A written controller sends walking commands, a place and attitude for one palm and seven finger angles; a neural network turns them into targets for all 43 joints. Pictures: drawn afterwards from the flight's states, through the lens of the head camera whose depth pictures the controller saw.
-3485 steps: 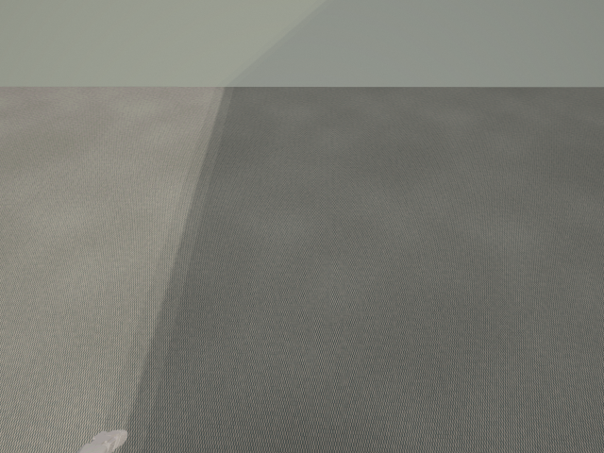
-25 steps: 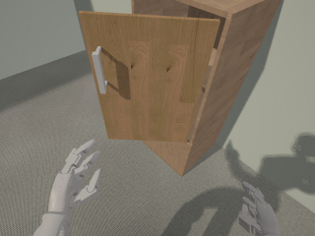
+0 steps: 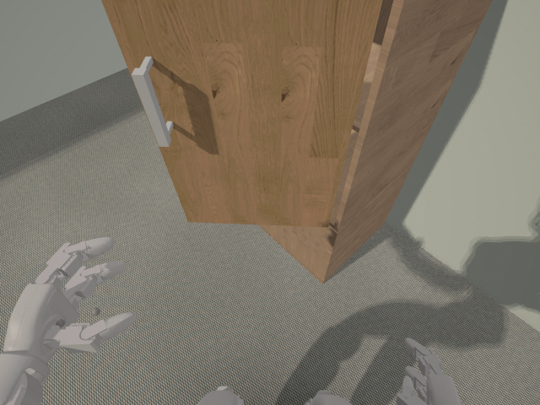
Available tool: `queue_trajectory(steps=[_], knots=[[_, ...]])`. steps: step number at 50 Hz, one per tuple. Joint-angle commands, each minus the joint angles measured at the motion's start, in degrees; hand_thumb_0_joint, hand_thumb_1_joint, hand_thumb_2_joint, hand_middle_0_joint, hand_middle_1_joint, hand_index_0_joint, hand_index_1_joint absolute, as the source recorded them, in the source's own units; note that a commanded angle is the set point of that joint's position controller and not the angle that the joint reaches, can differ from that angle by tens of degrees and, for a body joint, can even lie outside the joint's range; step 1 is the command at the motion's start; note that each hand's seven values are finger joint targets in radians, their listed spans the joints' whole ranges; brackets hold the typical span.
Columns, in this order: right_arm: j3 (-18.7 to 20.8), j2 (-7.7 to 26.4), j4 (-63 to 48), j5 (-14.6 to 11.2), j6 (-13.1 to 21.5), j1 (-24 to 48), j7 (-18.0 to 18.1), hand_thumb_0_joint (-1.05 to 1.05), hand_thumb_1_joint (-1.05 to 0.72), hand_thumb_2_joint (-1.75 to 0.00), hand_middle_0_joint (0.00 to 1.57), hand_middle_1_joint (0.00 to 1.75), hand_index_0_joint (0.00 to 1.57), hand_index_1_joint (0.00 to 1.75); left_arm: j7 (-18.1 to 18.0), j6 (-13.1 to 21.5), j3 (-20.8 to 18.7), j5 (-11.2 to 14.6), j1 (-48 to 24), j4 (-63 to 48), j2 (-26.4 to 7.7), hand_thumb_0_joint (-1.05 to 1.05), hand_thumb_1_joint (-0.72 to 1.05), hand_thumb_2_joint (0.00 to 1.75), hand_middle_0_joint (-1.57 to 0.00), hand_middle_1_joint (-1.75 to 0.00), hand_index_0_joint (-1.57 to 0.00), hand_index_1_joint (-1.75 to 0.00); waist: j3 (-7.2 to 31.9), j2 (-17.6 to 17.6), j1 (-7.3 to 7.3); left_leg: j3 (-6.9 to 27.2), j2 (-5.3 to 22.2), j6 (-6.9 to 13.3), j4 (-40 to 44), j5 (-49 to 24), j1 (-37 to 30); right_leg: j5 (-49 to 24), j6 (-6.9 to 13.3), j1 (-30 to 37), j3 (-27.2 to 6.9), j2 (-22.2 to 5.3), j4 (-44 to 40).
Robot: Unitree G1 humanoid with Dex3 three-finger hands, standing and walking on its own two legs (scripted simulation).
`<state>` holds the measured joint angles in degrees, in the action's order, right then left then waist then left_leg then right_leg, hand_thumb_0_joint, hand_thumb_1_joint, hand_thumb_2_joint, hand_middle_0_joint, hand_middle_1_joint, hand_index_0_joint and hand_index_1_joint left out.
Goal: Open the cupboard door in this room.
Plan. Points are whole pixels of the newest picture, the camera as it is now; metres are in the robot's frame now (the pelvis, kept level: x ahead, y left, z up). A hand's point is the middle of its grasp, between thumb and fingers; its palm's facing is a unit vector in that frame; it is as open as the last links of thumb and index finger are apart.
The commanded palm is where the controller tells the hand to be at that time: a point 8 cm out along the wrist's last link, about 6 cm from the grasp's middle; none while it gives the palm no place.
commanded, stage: raise the hand with hooked fingers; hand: left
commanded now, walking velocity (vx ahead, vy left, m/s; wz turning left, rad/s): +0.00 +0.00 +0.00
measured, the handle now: (156, 104) +0.58 +0.22 +0.12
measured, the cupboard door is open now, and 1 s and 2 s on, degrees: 44 44 44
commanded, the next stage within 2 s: move the hooked fingers beside the handle in 1.24 s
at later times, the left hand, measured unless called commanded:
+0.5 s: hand (26, 273) +0.26 +0.31 +0.11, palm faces +0.02 -1.00 -0.05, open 13.8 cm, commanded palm +0.23 +0.35 +0.11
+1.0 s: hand (29, 240) +0.30 +0.31 +0.13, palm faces -0.01 -1.00 -0.04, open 14.0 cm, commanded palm +0.27 +0.36 +0.13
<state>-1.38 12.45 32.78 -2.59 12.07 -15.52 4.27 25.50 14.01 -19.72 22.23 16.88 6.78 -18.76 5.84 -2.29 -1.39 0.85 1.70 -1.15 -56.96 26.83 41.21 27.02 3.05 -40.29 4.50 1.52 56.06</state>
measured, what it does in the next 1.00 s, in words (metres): stands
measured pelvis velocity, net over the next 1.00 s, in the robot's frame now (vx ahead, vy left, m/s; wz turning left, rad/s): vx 0.01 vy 0.04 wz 0.00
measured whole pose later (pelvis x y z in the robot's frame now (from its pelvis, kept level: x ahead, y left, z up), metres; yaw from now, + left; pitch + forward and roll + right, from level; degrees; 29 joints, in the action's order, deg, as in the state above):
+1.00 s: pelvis +0.01 +0.04 +0.03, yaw +0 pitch +6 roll -2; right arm -2.1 16.7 32.1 -2.9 12.0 -17.8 5.2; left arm 29.6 9.0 -24.5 19.8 -2.9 20.9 -24.9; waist 3.8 -1.3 -0.4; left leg -0.7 -0.2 2.1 -44.8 22.1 28.9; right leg 20.8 0.1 -27.0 2.8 0.1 41.8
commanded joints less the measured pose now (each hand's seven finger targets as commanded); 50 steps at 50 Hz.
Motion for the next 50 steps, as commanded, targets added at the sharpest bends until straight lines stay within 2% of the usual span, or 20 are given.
queue_trajectory(steps=[1, 3, 5, 6, 7, 8, 11, 13, 15, 16, 20, 22, 24, 30, 33, 37, 41, 47, 49, 50], knots=[[4.38, 7.21, -9.21, 0.02, 4.42, 4.72, -0.32, 0.0, -0.9, -0.9, 0.2, 0.3, 0.2, 0.3, -4.71, 8.48, -8.17, 2.05, 3.17, -13.16, -7.49, 0.0, -0.13, 0.46, -0.27, -0.96, -0.27, -0.96, 12.28, 3.86, 3.71, 0.41, -2.39, 1.88, 7.42, -19.35, -3.48, -29.93, -5.11, 17.32, -7.57, -3.68, -11.03], [4.76, 8.52, -7.84, -0.13, 4.39, 3.23, -0.43, 0.0, -0.9, -0.9, 0.2, 0.3, 0.2, 0.3, -3.44, 8.94, -4.83, 0.11, 1.22, -8.55, -6.35, 0.0, -0.17, 0.44, -0.28, -0.99, -0.28, -0.99, 7.95, 3.71, 1.2, 0.05, -2.41, 2.19, 7.86, -16.55, -3.55, -22.89, -5.16, 11.63, -6.37, -3.12, -12.15], [4.73, 10.09, -8.17, -0.56, 4.56, 2.43, -0.08, 0.0, -0.9, -0.9, 0.2, 0.3, 0.2, 0.3, -0.73, 8.14, -1.62, -0.53, -2.28, -5.73, -6.19, 0.0, -0.22, 0.42, -0.28, -1.02, -0.28, -1.02, 4.41, 3.73, -0.14, 0.19, -2.41, 2.69, 8.15, -14.35, -3.75, -16.18, -4.36, 8.34, -6.46, -2.54, -13.69], [4.81, 10.79, -8.24, -0.73, 4.77, 1.74, 0.23, 0.0, -0.9, -0.9, 0.2, 0.3, 0.2, 0.3, 0.56, 7.8, -2.05, -0.47, -4.29, -5.49, -8.2, 0.0, -0.24, 0.41, -0.28, -1.03, -0.28, -1.03, 5.95, 4.15, -0.33, 0.07, -2.37, 2.82, 8.64, -13.3, -4.51, -13.34, -4.25, 8.74, -6.68, -2.59, -14.57], [4.74, 11.27, -8.4, -0.94, 5.11, 1.51, 0.53, 0.0, -0.9, -0.9, 0.2, 0.3, 0.2, 0.3, 1.63, 7.75, -2.39, -0.24, -5.83, -6.55, -9.81, 0.0, -0.27, 0.4, -0.28, -1.05, -0.28, -1.05, 7.0, 1.44, -0.15, 0.02, -2.4, 3.01, 9.25, -12.85, -5.96, -10.87, -3.68, 9.08, -6.65, -2.46, -15.24], [4.71, 11.39, -8.78, -0.89, 5.42, 1.43, 0.89, 0.0, -0.9, -0.9, 0.2, 0.3, 0.2, 0.3, 2.05, 7.74, -3.88, -0.03, -7.68, -8.11, -12.02, 0.0, -0.29, 0.39, -0.29, -1.07, -0.29, -1.07, 9.18, 1.41, 0.28, 0.09, -2.3, 3.18, 9.9, -12.69, -7.25, -9.29, -3.38, 9.98, -6.34, -2.35, -15.48], [4.17, 11.15, -8.66, -0.61, 5.84, 1.72, 1.58, 0.0, -0.9, -0.9, 0.2, 0.3, 0.2, 0.3, 1.15, 9.06, -7.85, 0.75, -14.43, -13.71, -16.44, 0.0, -0.36, 0.36, -0.29, -1.11, -0.29, -1.11, 13.87, -2.36, 1.46, 1.01, -1.86, 3.15, 12.04, -15.21, -12.32, -11.39, -2.21, 12.34, -3.89, -1.11, -13.76], [3.69, 10.55, -8.49, -0.56, 6.28, 2.09, 1.66, 0.0, -0.9, -0.9, 0.2, 0.3, 0.2, 0.3, -0.82, 10.24, -8.7, 1.11, -14.84, -14.81, -16.0, 0.0, -0.41, 0.34, -0.29, -1.14, -0.29, -1.14, 13.26, -5.64, 1.97, 1.61, -1.7, 2.65, 13.64, -15.71, -15.11, -11.62, -1.66, 11.62, -2.01, -0.57, -13.08], [3.22, 10.67, -8.22, -0.28, 6.36, 2.17, 1.46, 0.0, -0.9, -0.9, 0.2, 0.3, 0.2, 0.3, -2.47, 10.15, -9.86, 1.22, -15.75, -14.13, -16.74, 0.0, -0.45, 0.32, -0.3, -1.17, -0.3, -1.17, 11.86, -6.51, 2.54, 2.58, -1.45, 2.16, 14.72, -16.79, -16.39, -12.34, -1.03, 11.29, -0.82, 0.0, -12.69], [3.01, 10.6, -8.18, -0.38, 6.1, 2.3, 1.32, 0.0, -0.9, -0.9, 0.2, 0.3, 0.2, 0.3, -2.68, 9.4, -8.81, 0.95, -14.89, -12.05, -15.31, 0.0, -0.48, 0.31, -0.3, -1.18, -0.3, -1.18, 10.51, -6.76, 2.23, 2.62, -1.29, 1.89, 15.39, -17.12, -16.54, -12.75, -1.09, 11.03, -0.43, -0.12, -12.9], [2.77, 11.4, -8.71, -1.04, 4.69, 2.12, 1.17, 0.0, -0.9, -0.9, 0.2, 0.3, 0.2, 0.3, -0.64, 1.93, -5.7, -0.47, -14.9, -1.1, -13.29, 0.0, -0.5, 0.3, -0.3, -1.2, -0.3, -1.2, 4.46, -4.31, 1.79, 3.31, -0.95, 1.49, 18.02, -13.21, -14.55, -11.03, -1.21, 10.08, 0.3, -0.09, -14.84], [2.65, 11.91, -9.59, -1.38, 4.09, 2.11, 1.37, 0.0, -0.9, -0.9, 0.2, 0.3, 0.2, 0.3, 0.85, -1.66, -4.41, -1.23, -18.26, -0.24, -13.87, 0.0, -0.5, 0.3, -0.3, -1.2, -0.3, -1.2, 4.44, -2.18, 1.2, 3.52, -0.8, 1.61, 18.84, -12.59, -14.66, -11.09, -1.61, 10.18, 0.43, -0.17, -15.68], [2.38, 11.87, -10.28, -1.31, 4.03, 2.48, 1.64, 0.0, -0.9, -0.9, 0.2, 0.3, 0.2, 0.3, 1.43, -3.51, -4.62, -1.6, -22.69, -1.08, -15.07, 0.0, -0.5, 0.3, -0.3, -1.2, -0.3, -1.2, 4.7, -2.76, 1.1, 3.93, -0.85, 1.74, 19.53, -11.32, -15.4, -10.24, -1.6, 10.32, 0.38, -0.27, -16.21], [1.63, 11.4, -9.55, -0.23, 4.46, 2.44, 2.12, 0.0, -0.9, -0.9, 0.2, 0.3, 0.2, 0.3, 0.14, 0.83, -10.64, -0.98, -32.97, -6.17, -22.03, 0.0, -0.5, 0.3, -0.3, -1.2, -0.3, -1.2, 10.43, -4.17, 1.86, 4.79, -0.88, 0.84, 19.68, -17.11, -22.05, -13.02, -0.74, 13.06, -0.01, 0.4, -16.33], [1.38, 11.23, -8.39, -0.37, 4.17, 2.06, 2.11, 0.0, -0.9, -0.9, 0.2, 0.3, 0.2, 0.3, 0.93, 1.19, -10.19, -1.41, -33.95, -1.88, -21.23, 0.0, -0.5, 0.3, -0.3, -1.2, -0.3, -1.2, 9.61, -5.74, 1.39, 5.11, -0.56, 0.37, 20.41, -17.9, -22.92, -13.15, -0.9, 12.29, 0.18, 0.16, -16.7], [1.49, 11.96, -7.93, -0.99, 3.42, 1.95, 2.58, 0.0, -0.9, -0.9, 0.2, 0.3, 0.2, 0.3, 3.73, -2.74, -9.03, -1.65, -36.08, 4.89, -21.53, 0.0, -0.5, 0.3, -0.3, -1.2, -0.3, -1.2, 7.82, -5.72, 1.23, 4.66, -0.8, 0.78, 21.26, -16.98, -21.87, -13.48, -0.93, 13.02, 0.04, -0.14, -18.14], [1.85, 12.19, -8.97, -1.0, 3.23, 1.49, 2.03, 0.0, -0.9, -0.9, 0.2, 0.3, 0.2, 0.3, 5.89, -5.15, -7.52, -0.96, -31.92, 7.43, -19.31, 0.0, -0.5, 0.3, -0.3, -1.2, -0.3, -1.2, 8.94, -1.85, 1.79, 3.82, -1.14, 1.29, 20.37, -21.44, -21.46, -17.19, -1.02, 14.79, 0.08, -0.11, -18.53], [2.42, 11.88, -9.47, -0.36, 3.09, 0.95, 1.09, 0.0, -0.9, -0.9, 0.2, 0.3, 0.2, 0.3, 3.53, -0.83, -12.23, -0.07, -32.63, 0.87, -23.14, 0.0, -0.5, 0.3, -0.3, -1.2, -0.3, -1.2, 12.18, -2.49, 2.51, 2.84, -1.43, 1.3, 19.6, -24.0, -22.76, -19.56, -1.0, 16.35, -0.42, 0.25, -18.08], [2.39, 11.64, -9.2, -0.28, 3.08, 1.12, 1.13, 0.0, -0.9, -0.9, 0.2, 0.3, 0.2, 0.3, 2.44, 0.31, -12.81, -0.16, -32.95, 0.36, -23.18, 0.0, -0.5, 0.3, -0.3, -1.2, -0.3, -1.2, 11.4, -4.29, 2.52, 2.4, -1.51, 1.37, 19.59, -23.52, -22.55, -19.61, -1.05, 16.04, -0.62, 0.03, -18.04], [2.32, 11.85, -8.72, -0.18, 2.93, 0.83, 1.2, 0.0, -0.9, -0.9, 0.2, 0.3, 0.2, 0.3, 2.07, 0.43, -12.95, -0.39, -33.44, 0.81, -23.91, 0.0, -0.5, 0.3, -0.3, -1.2, -0.3, -1.2, 10.74, -2.8, 2.4, 2.19, -1.53, 1.52, 19.46, -22.95, -21.6, -19.61, -0.89, 16.78, -0.86, 0.14, -18.18]])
